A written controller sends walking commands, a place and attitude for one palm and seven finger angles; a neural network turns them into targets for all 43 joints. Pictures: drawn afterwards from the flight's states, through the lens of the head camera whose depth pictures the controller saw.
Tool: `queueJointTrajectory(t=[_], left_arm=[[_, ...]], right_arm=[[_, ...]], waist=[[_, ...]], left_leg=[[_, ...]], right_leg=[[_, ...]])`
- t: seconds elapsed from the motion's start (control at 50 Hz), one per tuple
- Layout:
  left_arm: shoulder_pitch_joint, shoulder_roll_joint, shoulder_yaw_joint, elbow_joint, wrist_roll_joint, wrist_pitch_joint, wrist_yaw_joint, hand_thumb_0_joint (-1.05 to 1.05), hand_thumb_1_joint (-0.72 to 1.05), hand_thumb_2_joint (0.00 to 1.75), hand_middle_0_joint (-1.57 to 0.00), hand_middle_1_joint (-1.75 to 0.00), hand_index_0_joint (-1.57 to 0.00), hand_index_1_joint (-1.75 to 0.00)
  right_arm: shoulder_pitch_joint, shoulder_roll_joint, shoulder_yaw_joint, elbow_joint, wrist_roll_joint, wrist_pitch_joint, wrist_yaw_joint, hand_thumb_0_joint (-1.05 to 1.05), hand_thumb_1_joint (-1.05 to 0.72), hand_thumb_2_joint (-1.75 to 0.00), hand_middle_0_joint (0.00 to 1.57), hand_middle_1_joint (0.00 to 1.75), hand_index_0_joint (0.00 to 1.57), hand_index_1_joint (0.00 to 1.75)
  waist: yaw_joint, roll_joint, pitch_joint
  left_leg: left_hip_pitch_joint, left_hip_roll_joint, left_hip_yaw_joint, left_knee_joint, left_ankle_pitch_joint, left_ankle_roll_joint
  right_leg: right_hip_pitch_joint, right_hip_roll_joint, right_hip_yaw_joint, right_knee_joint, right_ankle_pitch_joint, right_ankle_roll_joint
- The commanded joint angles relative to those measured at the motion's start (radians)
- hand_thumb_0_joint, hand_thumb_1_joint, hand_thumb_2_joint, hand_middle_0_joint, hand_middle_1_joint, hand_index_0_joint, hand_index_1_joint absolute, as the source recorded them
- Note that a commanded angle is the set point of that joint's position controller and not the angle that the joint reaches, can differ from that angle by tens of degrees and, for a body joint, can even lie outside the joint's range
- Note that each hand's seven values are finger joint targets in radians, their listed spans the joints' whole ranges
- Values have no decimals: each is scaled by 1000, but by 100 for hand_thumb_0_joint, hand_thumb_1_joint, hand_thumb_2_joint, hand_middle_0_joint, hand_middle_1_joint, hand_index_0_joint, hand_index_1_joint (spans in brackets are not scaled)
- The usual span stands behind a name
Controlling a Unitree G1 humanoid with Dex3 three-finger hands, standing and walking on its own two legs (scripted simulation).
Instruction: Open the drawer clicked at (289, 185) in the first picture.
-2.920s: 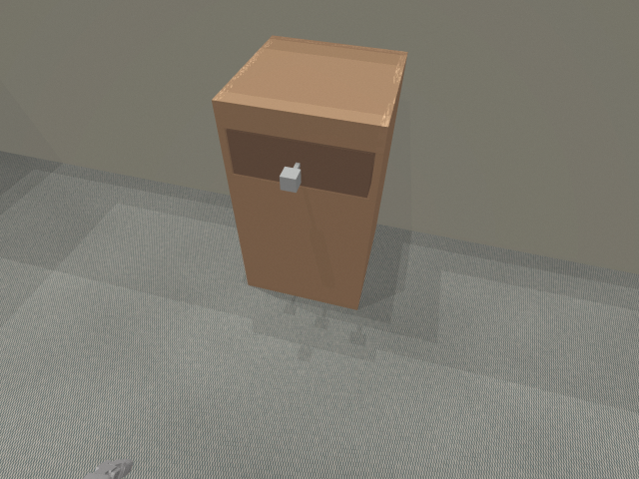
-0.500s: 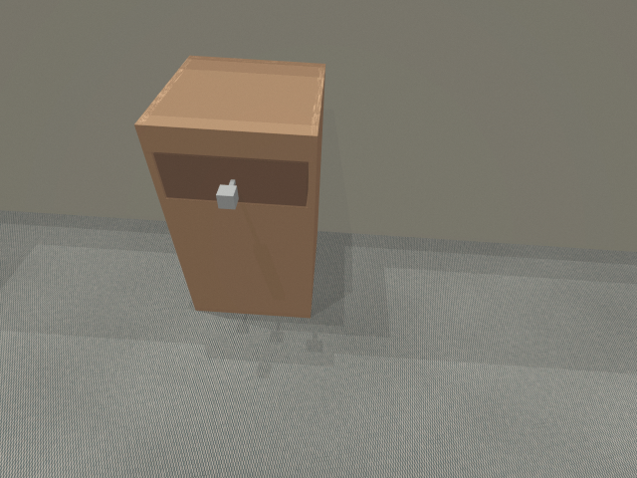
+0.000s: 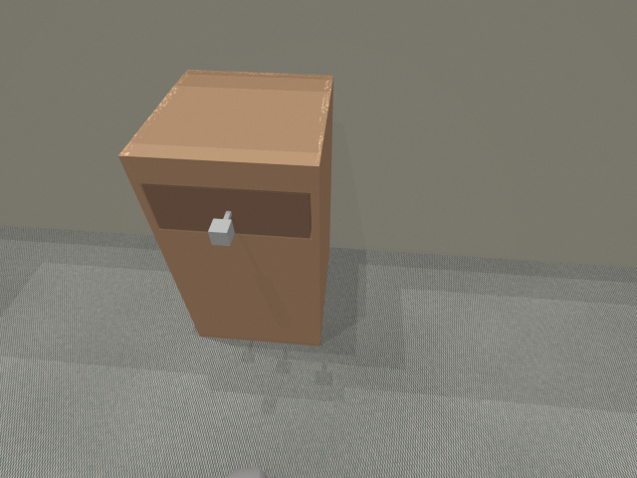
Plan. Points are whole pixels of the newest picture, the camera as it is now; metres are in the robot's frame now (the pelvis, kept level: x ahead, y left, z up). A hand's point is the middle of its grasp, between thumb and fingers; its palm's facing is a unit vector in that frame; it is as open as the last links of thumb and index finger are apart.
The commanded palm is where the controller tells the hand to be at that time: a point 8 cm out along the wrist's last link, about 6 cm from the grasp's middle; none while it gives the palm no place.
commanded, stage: take the last steps up to it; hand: left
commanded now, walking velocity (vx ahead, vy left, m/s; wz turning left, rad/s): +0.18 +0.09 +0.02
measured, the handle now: (224, 225) +0.67 +0.26 -0.15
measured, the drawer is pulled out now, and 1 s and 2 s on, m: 0.00 0.00 0.00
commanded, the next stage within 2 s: come to a stop and stand still in 0.10 s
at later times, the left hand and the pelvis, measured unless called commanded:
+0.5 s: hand out of the picture +0.13 +0.26 -0.19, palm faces +0.02 -0.98 -0.17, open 7.4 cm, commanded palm none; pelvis +0.11 +0.08 +0.00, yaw -2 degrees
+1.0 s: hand out of the picture +0.15 +0.16 -0.17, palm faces +0.00 -0.97 -0.23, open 7.2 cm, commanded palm none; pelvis +0.08 -0.02 +0.00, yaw -2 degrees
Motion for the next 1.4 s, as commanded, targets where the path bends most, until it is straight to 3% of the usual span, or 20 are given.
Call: queueJointTrajectory(t=[0.0,0.12,0.16,0.18,0.2,0.22,0.26,0.36,0.5,0.68,0.74,0.78,0.8,0.82,0.88,0.96,1.04,1.1,1.26,1.38], left_arm=[[78,114,10,-8,-1,-18,1,0,90,90,-20,-30,-20,-30],[99,158,26,14,7,-5,5,0,90,90,-20,-30,-20,-30],[99,144,24,17,4,8,4,0,90,90,-20,-30,-20,-30],[127,101,15,12,-3,14,0,0,90,90,-20,-30,-20,-30],[172,44,3,2,-14,20,-2,0,90,90,-20,-30,-20,-30],[167,58,0,-3,-11,30,8,0,90,90,-20,-30,-20,-30],[154,26,-12,36,-15,44,17,0,90,90,-20,-30,-20,-30],[120,72,3,23,-9,100,13,0,90,90,-20,-30,-20,-30],[29,90,36,-60,-1,140,3,0,90,90,-20,-30,-20,-30],[-68,76,15,-108,-9,115,-1,0,90,90,-20,-30,-20,-30],[16,114,19,-76,-3,94,4,0,90,90,-20,-30,-20,-30],[-56,219,21,-98,-1,76,14,0,90,90,-20,-30,-20,-30],[-86,213,14,-110,-2,77,15,0,90,90,-20,-30,-20,-30],[-113,190,18,-108,-1,71,18,0,90,90,-20,-30,-20,-30],[-132,127,2,-89,-10,65,17,0,90,90,-20,-30,-20,-30],[-69,119,1,-53,-14,60,14,0,90,90,-20,-30,-20,-30],[-20,82,-13,-11,-32,54,12,0,90,90,-20,-30,-20,-30],[-6,81,-15,17,-32,55,14,0,90,90,-20,-30,-20,-30],[25,79,-27,62,-24,55,11,0,90,90,-20,-30,-20,-30],[54,64,-29,71,-23,50,12,0,90,90,-20,-30,-20,-30]], right_arm=[[14,-1,7,-58,-1,-8,21,0,-90,-90,20,30,20,30],[-72,-31,7,-110,3,-31,27,0,-90,-90,20,30,20,30],[59,-76,1,-74,-2,-41,15,0,-90,-90,20,30,20,30],[178,-157,-17,-45,-13,-51,2,0,-90,-90,20,30,20,30],[236,-244,-30,-33,-8,-51,-15,0,-90,-90,20,30,20,30],[191,-239,-16,-43,4,-34,-28,0,-90,-90,20,30,20,30],[-23,-139,17,-84,5,-39,-47,0,-90,-90,20,30,20,30],[-35,-140,8,-67,15,-22,-72,0,-90,-90,20,30,20,30],[-68,-149,-11,-83,3,-6,-75,0,-90,-90,20,30,20,30],[-28,-177,-32,-67,-9,13,-44,0,-90,-90,20,30,20,30],[-16,-144,-33,-67,4,20,-31,0,-90,-90,20,30,20,30],[-41,-38,-1,-98,8,29,-20,0,-90,-90,20,30,20,30],[-52,-51,-5,-102,7,36,-16,0,-90,-90,20,30,20,30],[-67,-52,-5,-99,2,42,-18,0,-90,-90,20,30,20,30],[3,-40,4,-39,6,38,-24,0,-90,-90,20,30,20,30],[13,-26,15,-19,8,30,-33,0,-90,-90,20,30,20,30],[50,-48,32,20,8,0,-51,0,-90,-90,20,30,20,30],[24,-54,39,40,6,-7,-59,0,-90,-90,20,30,20,30],[13,-46,46,41,10,10,-55,0,-90,-90,20,30,20,30],[30,-44,52,42,6,8,-52,0,-90,-90,20,30,20,30]], waist=[[-5,-166,136],[12,-155,114],[-49,-55,57],[-83,139,-28],[-74,377,-106],[-56,273,-102],[9,160,-24],[6,33,-24],[3,88,-52],[-24,176,-32],[13,26,-52],[-2,-287,21],[3,-222,15],[-2,-297,50],[-29,-204,75],[-10,-129,70],[-1,0,19],[13,86,2],[3,-50,104],[-1,-43,106]], left_leg=[[-21,16,22,-151,101,-14],[116,-19,43,-387,50,19],[361,-51,53,-508,89,32],[500,52,-74,-590,157,58],[594,270,-364,-703,382,130],[509,301,-360,-740,440,168],[341,257,-227,-738,556,166],[345,257,-124,-722,823,185],[330,237,-86,-725,589,190],[286,211,-140,-744,197,168],[177,96,-48,-628,25,67],[76,-49,23,-402,-206,-10],[117,-43,-19,-319,-223,0],[91,-32,-47,-291,-197,9],[125,-44,-44,-237,-108,4],[174,-47,-37,-393,-91,-4],[359,15,-111,-643,273,23],[351,26,-102,-641,318,28],[330,-7,-76,-691,83,16],[339,-15,-69,-694,84,20]], right_leg=[[-124,-232,122,-260,165,-90],[-68,-261,129,-153,208,-86],[-147,-202,82,43,179,-60],[-207,-100,18,292,34,-22],[-363,27,-2,577,-370,24],[-343,5,121,669,-388,8],[-281,-67,168,637,-264,29],[-254,-42,182,597,-174,62],[-351,-7,218,730,-100,77],[-170,-4,136,261,-178,45],[31,-17,129,-64,67,36],[-99,-274,415,-214,54,-74],[-168,-291,382,-229,-33,-110],[-184,-239,360,-227,-10,-103],[-155,-173,263,-172,144,-100],[-90,-166,259,-134,192,-108],[-81,-82,228,-60,258,-29],[-18,-70,213,-58,288,-6],[-68,-72,245,-174,45,1],[-90,-74,254,-196,-16,-3]])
